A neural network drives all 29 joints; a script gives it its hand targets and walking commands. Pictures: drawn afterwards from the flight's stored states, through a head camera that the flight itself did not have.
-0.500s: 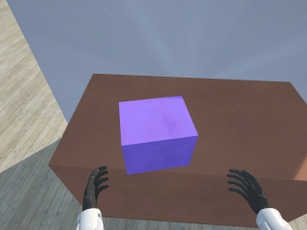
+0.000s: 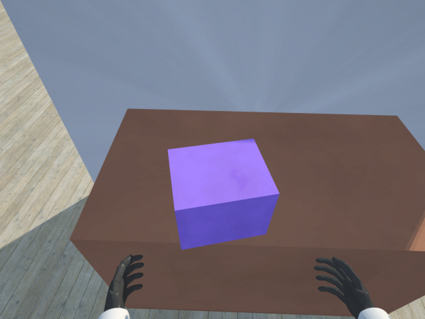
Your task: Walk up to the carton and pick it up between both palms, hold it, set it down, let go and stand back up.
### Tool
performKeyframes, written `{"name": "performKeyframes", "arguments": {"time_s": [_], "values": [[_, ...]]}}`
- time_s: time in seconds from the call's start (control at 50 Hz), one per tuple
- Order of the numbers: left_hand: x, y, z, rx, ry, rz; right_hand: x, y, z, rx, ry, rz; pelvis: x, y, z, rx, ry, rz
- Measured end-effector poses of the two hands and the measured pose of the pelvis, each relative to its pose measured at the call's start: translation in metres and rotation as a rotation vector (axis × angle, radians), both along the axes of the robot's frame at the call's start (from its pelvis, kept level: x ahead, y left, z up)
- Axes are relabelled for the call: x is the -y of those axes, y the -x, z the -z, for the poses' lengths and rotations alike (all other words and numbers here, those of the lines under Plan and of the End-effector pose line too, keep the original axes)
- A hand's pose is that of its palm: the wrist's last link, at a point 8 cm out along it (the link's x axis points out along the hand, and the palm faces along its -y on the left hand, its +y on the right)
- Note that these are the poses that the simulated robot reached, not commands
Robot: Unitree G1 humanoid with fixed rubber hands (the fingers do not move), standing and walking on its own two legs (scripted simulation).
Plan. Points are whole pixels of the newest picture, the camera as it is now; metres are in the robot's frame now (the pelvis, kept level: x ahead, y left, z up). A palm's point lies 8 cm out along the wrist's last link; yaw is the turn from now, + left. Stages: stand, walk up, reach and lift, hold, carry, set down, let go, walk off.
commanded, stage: set down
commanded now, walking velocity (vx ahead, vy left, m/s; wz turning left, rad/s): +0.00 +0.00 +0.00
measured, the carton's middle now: (218, 193) +0.43 +0.01 -0.05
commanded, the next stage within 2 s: let go in 0.60 s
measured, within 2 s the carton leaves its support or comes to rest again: neither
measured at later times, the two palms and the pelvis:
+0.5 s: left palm out of the picture +0.15 +0.22 -0.07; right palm (342, 317) +0.16 -0.22 -0.07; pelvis +0.00 +0.00 +0.00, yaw +1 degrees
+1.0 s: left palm out of the picture +0.15 +0.24 -0.08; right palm out of the picture +0.14 -0.21 -0.08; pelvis -0.01 +0.01 +0.00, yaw +0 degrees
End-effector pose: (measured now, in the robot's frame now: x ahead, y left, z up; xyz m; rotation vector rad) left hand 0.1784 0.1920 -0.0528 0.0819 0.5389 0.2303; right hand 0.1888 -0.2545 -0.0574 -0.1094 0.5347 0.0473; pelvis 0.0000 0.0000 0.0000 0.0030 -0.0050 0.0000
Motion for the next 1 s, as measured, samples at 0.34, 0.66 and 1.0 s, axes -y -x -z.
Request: {"name": "performKeyframes", "arguments": {"time_s": [0.34,0.66,1.0], "values": [[-0.018,0.029,0.016,-0.129,-0.009,0.021,-0.014,0.013,0.005,-0.064,0.052,0.024,0.005,0.001,-0.003,0.033,0.003,-0.019],[-0.042,0.033,0.022,-0.252,-0.029,0.078,-0.041,0.036,0.018,-0.151,0.069,0.073,-0.009,0.004,-0.004,0.057,0.007,-0.009],[-0.049,0.031,0.028,-0.315,-0.034,0.116,-0.042,0.045,0.023,-0.198,0.094,0.102,-0.015,0.006,-0.003,0.063,0.01,-0.003]]}}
